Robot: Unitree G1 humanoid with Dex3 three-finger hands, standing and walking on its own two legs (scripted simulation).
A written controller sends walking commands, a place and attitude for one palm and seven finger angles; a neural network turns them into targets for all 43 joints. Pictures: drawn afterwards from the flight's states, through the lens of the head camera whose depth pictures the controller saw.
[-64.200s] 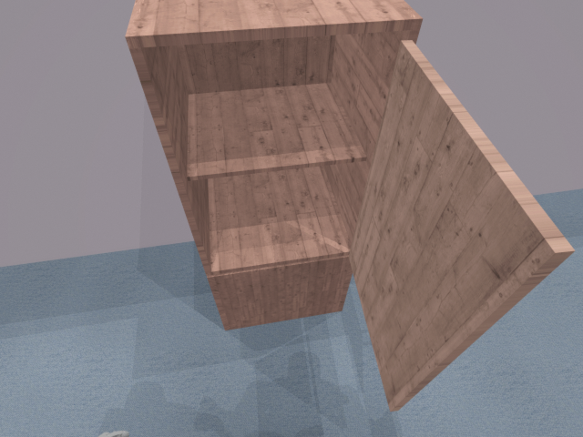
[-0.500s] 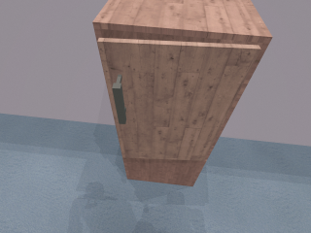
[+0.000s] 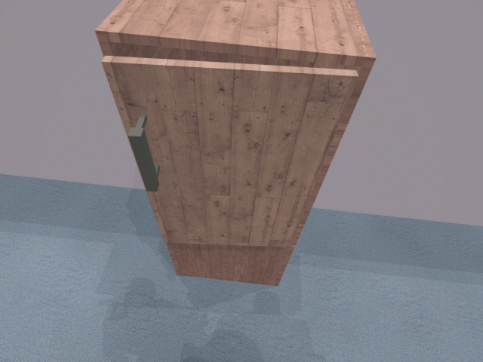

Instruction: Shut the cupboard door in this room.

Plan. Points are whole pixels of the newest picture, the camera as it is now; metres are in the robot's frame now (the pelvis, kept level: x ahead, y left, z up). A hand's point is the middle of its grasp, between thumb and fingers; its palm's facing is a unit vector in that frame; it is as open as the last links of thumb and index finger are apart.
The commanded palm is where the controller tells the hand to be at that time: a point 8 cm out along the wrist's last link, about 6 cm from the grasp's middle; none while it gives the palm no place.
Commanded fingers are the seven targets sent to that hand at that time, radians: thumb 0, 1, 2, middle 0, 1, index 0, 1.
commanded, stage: come to a stop and stand still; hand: left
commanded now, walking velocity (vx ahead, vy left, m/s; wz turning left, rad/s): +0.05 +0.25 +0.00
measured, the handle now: (147, 154) +0.45 +0.21 +0.06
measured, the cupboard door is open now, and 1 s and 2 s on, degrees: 5 5 5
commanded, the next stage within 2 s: look again from close up in 1.38 s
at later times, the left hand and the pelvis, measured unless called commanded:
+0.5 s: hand out of the picture +0.02 +0.18 -0.19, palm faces +0.05 -0.98 -0.21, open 7.4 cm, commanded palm none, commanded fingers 0.00 0.90 0.90 -0.20 -0.30 -0.20 -0.30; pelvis +0.01 -0.01 -0.01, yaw +1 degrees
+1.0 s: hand out of the picture +0.01 +0.16 -0.17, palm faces -0.01 -0.98 -0.22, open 7.3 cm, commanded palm none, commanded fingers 0.00 0.90 0.90 -0.20 -0.30 -0.20 -0.30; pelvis -0.03 -0.02 +0.00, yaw -1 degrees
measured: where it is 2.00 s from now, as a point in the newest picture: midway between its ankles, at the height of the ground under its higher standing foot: outside the picture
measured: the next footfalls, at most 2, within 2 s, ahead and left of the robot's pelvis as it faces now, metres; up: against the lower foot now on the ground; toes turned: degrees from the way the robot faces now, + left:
right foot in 0.06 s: +0.06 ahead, -0.18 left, +0.00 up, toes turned -4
left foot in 0.38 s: +0.07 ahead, +0.05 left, +0.00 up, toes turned +3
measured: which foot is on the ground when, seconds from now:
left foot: down 0.00-0.04, up 0.06-0.36, down 0.38-1.00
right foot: up 0.00-0.04, down 0.06-0.40, up 0.42-0.62, down 0.64-1.00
